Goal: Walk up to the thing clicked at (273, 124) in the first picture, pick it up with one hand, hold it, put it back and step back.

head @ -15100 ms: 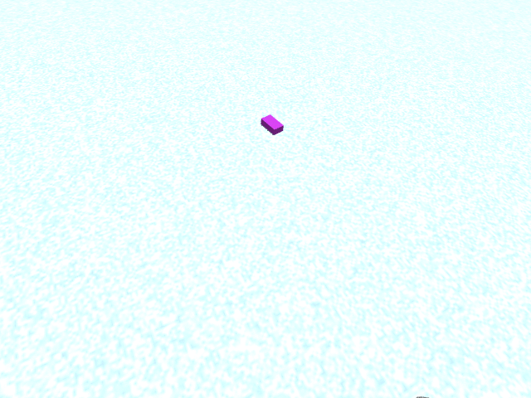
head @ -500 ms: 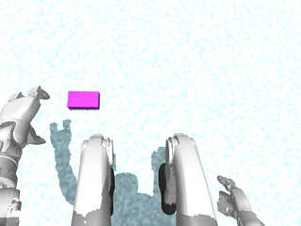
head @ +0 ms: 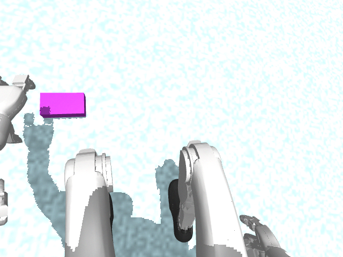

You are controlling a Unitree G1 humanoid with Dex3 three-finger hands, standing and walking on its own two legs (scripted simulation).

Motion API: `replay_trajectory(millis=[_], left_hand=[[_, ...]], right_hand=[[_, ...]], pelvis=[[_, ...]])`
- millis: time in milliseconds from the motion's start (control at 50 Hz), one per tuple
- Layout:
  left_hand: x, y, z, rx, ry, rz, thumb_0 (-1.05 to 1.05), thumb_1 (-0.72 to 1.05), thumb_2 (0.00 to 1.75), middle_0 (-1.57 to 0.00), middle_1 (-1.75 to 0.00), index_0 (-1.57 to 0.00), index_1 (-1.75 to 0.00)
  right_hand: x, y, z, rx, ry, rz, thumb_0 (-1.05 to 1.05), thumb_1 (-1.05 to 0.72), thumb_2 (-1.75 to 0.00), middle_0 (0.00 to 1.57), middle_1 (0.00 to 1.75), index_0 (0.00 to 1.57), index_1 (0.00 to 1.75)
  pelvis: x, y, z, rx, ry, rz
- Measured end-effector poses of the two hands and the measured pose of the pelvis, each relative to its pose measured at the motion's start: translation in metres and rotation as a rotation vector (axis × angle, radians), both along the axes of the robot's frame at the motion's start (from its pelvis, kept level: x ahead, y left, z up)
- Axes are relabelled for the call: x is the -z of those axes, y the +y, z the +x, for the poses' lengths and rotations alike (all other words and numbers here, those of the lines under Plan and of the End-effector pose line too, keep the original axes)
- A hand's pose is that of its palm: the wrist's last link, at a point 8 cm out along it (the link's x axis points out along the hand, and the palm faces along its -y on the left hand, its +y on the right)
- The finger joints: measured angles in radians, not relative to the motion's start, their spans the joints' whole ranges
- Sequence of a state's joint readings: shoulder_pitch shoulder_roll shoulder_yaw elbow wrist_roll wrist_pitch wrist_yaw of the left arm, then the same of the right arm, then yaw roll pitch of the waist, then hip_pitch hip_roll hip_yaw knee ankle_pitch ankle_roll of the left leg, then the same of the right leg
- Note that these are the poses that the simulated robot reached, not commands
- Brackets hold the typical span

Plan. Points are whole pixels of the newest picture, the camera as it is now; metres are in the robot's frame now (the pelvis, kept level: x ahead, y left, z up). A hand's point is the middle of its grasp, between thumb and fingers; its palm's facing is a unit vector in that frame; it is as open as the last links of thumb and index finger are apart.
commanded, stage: rise first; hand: left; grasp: from above
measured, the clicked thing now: (64, 105) +0.50 +0.26 -0.34
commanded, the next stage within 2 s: none
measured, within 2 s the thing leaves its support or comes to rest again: neither
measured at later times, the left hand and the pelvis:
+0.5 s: hand (24, 111) +0.44 +0.32 -0.20, palm faces -0.46 -0.04 -0.89, open 13.7 cm; pelvis +0.01 +0.00 -0.02, yaw -1 degrees
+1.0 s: hand (30, 108) +0.45 +0.31 -0.21, palm faces -0.46 -0.05 -0.89, open 13.9 cm; pelvis +0.01 +0.00 -0.03, yaw -2 degrees
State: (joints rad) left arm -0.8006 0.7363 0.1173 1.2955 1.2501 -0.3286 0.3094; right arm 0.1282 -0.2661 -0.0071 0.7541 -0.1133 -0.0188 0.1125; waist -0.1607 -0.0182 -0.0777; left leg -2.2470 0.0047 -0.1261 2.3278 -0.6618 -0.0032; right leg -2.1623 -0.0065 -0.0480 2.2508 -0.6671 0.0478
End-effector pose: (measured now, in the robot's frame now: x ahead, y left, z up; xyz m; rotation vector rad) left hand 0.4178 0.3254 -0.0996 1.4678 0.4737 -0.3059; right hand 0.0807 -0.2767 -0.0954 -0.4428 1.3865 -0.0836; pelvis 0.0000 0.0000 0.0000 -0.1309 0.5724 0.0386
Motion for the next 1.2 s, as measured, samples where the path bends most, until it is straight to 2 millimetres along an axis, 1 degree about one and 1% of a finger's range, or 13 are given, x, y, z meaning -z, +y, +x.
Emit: replay_trajectory(millis=[220, 340, 500, 780, 980, 1200], left_hand=[[0.02, -0.004, 0.015, 0.047, -0.009, 0.026, 0.0, -0.46, 0.96, -0.14, -0.9, -0.14, -0.9], [0.029, -0.005, 0.02, 0.056, -0.013, 0.035, 0.0, -0.44, 0.94, -0.16, -0.89, -0.16, -0.89], [0.04, -0.007, 0.025, 0.041, -0.02, 0.035, 0.0, -0.44, 0.94, -0.15, -0.91, -0.16, -0.9], [0.05, -0.013, 0.035, 0.03, -0.015, 0.033, 0.0, -0.47, 0.95, -0.14, -0.94, -0.14, -0.94], [0.053, -0.014, 0.037, 0.032, -0.02, 0.027, 0.0, -0.48, 0.97, -0.12, -0.96, -0.12, -0.96], [0.058, -0.02, 0.04, 0.045, -0.024, 0.027, 0.0, -0.51, 1.0, -0.12, -0.96, -0.11, -0.97]], right_hand=[[0.015, 0.003, 0.006, -0.013, 0.028, 0.005, 0.0, -0.91, -0.9, 0.21, 0.3, 0.2, 0.3], [0.021, 0.002, 0.005, -0.017, 0.051, 0.002, 0.0, -0.91, -0.91, 0.21, 0.3, 0.2, 0.3], [0.023, -0.001, 0.001, -0.022, 0.073, -0.004, 0.0, -0.91, -0.91, 0.21, 0.3, 0.2, 0.3], [0.025, -0.004, -0.007, -0.017, 0.099, -0.008, 0.0, -0.92, -0.91, 0.21, 0.3, 0.2, 0.3], [0.027, -0.003, -0.009, -0.026, 0.104, -0.007, 0.0, -0.91, -0.91, 0.21, 0.3, 0.2, 0.3], [0.027, -0.001, -0.013, -0.029, 0.095, -0.005, 0.0, -0.92, -0.91, 0.21, 0.3, 0.2, 0.3]], pelvis=[[0.013, 0.0, 0.006, 0.008, 0.013, -0.003], [0.018, -0.001, 0.009, 0.012, 0.016, -0.003], [0.023, -0.001, 0.012, 0.016, 0.02, -0.003], [0.028, -0.002, 0.014, 0.022, 0.023, -0.005], [0.031, -0.002, 0.013, 0.023, 0.017, -0.011], [0.034, -0.002, 0.011, 0.024, 0.005, -0.014]])
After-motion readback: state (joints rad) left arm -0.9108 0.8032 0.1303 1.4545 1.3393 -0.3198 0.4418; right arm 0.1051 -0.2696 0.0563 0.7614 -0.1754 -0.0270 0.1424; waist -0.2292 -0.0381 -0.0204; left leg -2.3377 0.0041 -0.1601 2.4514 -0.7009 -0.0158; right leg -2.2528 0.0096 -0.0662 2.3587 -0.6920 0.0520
